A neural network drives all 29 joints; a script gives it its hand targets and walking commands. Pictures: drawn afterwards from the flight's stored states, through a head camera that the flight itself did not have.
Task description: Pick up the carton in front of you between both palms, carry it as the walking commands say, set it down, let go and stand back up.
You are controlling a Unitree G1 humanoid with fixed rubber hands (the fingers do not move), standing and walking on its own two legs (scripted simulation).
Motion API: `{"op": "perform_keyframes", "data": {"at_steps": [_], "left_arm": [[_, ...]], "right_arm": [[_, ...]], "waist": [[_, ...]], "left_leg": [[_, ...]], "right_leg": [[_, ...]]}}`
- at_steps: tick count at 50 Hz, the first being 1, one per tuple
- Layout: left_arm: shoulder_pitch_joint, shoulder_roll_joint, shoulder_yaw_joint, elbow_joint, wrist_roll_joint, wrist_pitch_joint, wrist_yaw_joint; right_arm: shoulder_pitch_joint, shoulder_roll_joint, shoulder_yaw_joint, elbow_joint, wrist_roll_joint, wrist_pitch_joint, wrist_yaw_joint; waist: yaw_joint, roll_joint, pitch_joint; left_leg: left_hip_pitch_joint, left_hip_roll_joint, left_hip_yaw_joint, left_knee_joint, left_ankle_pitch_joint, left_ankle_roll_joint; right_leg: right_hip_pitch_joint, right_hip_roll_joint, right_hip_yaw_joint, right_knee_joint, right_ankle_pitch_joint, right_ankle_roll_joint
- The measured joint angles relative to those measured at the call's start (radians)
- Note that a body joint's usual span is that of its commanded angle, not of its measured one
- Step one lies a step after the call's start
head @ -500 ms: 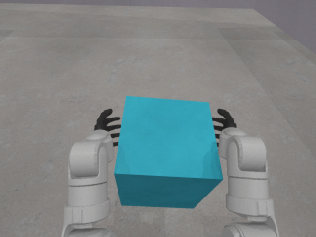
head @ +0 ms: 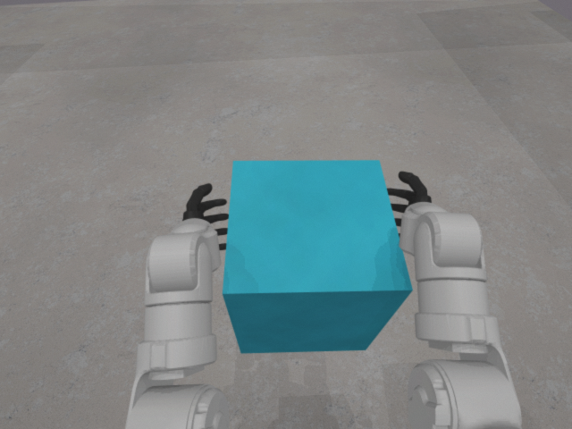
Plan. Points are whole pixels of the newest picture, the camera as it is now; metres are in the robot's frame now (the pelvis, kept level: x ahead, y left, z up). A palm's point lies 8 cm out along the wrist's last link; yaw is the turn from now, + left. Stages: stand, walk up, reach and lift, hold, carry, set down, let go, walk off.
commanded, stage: carry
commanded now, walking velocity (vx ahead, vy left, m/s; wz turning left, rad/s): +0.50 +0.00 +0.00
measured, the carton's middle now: (305, 263) +0.36 -0.01 +0.02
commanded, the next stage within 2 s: none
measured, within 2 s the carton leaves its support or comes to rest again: neither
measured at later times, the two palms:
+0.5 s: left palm (221, 110) +0.67 +0.15 +0.11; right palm (366, 100) +0.67 -0.13 +0.12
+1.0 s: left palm (247, 58) +0.93 +0.12 +0.10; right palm (359, 50) +0.95 -0.16 +0.10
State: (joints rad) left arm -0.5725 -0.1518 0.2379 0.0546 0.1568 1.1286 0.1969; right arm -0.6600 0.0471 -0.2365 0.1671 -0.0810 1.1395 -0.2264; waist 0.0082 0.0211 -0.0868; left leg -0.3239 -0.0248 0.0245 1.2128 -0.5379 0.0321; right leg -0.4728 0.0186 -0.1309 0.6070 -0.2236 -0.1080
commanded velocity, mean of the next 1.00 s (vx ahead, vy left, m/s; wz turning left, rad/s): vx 0.50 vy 0.00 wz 0.00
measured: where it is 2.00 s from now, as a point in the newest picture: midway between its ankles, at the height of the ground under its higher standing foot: (301, 203)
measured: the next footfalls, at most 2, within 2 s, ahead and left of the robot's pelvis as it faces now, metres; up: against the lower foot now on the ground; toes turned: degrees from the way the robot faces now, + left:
left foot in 0.36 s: +0.43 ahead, +0.08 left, +0.00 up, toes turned +5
right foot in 0.88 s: +0.73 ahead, -0.11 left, +0.00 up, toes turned -10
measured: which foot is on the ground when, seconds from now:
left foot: up 0.00-0.34, down 0.36-0.90, up 0.92-1.00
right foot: down 0.00-0.38, up 0.40-0.86, down 0.88-1.00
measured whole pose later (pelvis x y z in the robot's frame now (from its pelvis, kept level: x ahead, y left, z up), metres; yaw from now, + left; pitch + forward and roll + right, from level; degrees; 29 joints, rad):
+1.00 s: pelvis +0.64 -0.03 +0.01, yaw +2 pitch +4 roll +0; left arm -0.37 -0.18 0.14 -0.09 0.16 1.21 0.24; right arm -0.37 0.19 -0.19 -0.12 -0.18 1.15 -0.23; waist 0.02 0.02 -0.06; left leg -0.40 0.04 0.05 1.13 -0.38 0.01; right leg -0.36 -0.01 -0.22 0.44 -0.16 -0.09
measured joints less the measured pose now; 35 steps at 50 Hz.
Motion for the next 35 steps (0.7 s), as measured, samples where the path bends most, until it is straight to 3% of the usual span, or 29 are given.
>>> {"op": "perform_keyframes", "data": {"at_steps": [3,7,10,14,16,18,19,22,24,30,35], "left_arm": [[0.042,-0.003,-0.003,-0.013,-0.025,0.009,0.024],[0.056,0.001,0.0,-0.056,-0.059,-0.011,0.034],[0.054,-0.002,-0.007,-0.077,-0.072,-0.038,0.023],[0.055,-0.007,-0.029,-0.103,-0.075,-0.056,0.028],[0.052,-0.004,-0.04,-0.121,-0.076,-0.053,0.031],[0.049,0.009,-0.044,-0.138,-0.077,-0.042,0.03],[0.039,0.024,-0.048,-0.136,-0.078,-0.039,0.029],[0.027,0.045,-0.05,-0.114,-0.069,-0.015,0.035],[0.026,0.027,-0.045,-0.103,-0.046,0.011,0.05],[-0.009,-0.005,-0.018,-0.124,-0.008,0.044,0.064],[-0.017,-0.014,-0.007,-0.119,0.011,0.056,0.065]], "right_arm": [[0.028,0.029,-0.006,-0.016,-0.017,0.002,-0.008],[0.061,0.062,-0.011,-0.086,-0.035,-0.021,-0.008],[0.086,0.079,-0.021,-0.142,-0.047,-0.051,-0.006],[0.112,0.091,-0.027,-0.209,-0.053,-0.067,0.0],[0.114,0.092,-0.026,-0.235,-0.052,-0.065,0.0],[0.104,0.093,-0.016,-0.238,-0.051,-0.064,-0.004],[0.095,0.095,-0.009,-0.231,-0.054,-0.07,-0.007],[0.067,0.093,0.014,-0.193,-0.056,-0.067,-0.029],[0.069,0.095,0.013,-0.186,-0.05,-0.051,-0.041],[0.039,0.092,-0.016,-0.189,-0.017,-0.038,-0.05],[0.02,0.098,-0.036,-0.157,-0.038,-0.041,-0.025]], "waist": [[0.029,-0.007,0.04],[0.052,-0.006,0.094],[0.067,-0.008,0.109],[0.076,-0.01,0.101],[0.07,-0.013,0.093],[0.047,-0.013,0.082],[0.03,-0.035,0.083],[-0.02,-0.036,0.088],[-0.042,-0.021,0.088],[-0.068,-0.012,0.092],[-0.049,-0.02,0.046]], "left_leg": [[-0.19,0.017,-0.01,0.111,0.069,-0.001],[-0.38,0.065,-0.008,0.02,0.155,-0.009],[-0.449,0.083,0.002,-0.142,0.232,-0.014],[-0.418,0.065,0.04,-0.441,0.402,0.007],[-0.354,0.04,0.079,-0.588,0.479,0.03],[-0.248,0.016,0.12,-0.711,0.546,0.049],[-0.24,0.001,0.132,-0.68,0.514,0.062],[-0.204,-0.01,0.133,-0.627,0.391,0.091],[-0.147,-0.008,0.126,-0.675,0.377,0.081],[0.023,0.003,0.107,-0.818,0.347,0.077],[0.161,0.011,0.09,-0.904,0.296,0.052]], "right_leg": [[0.038,0.01,0.004,0.004,-0.047,-0.006],[0.112,0.019,0.005,-0.027,-0.099,-0.005],[0.179,0.023,0.012,-0.056,-0.142,0.003],[0.291,0.023,0.027,-0.098,-0.21,0.024],[0.349,0.021,0.032,-0.096,-0.255,0.036],[0.37,0.016,0.033,0.013,-0.3,0.051],[0.338,-0.006,0.041,0.131,-0.291,0.062],[0.158,0.01,0.113,0.536,-0.265,0.079],[0.054,0.001,0.113,0.618,-0.216,0.082],[-0.139,-0.056,0.094,0.416,-0.116,0.107],[-0.184,-0.079,0.059,0.192,0.017,0.114]]}}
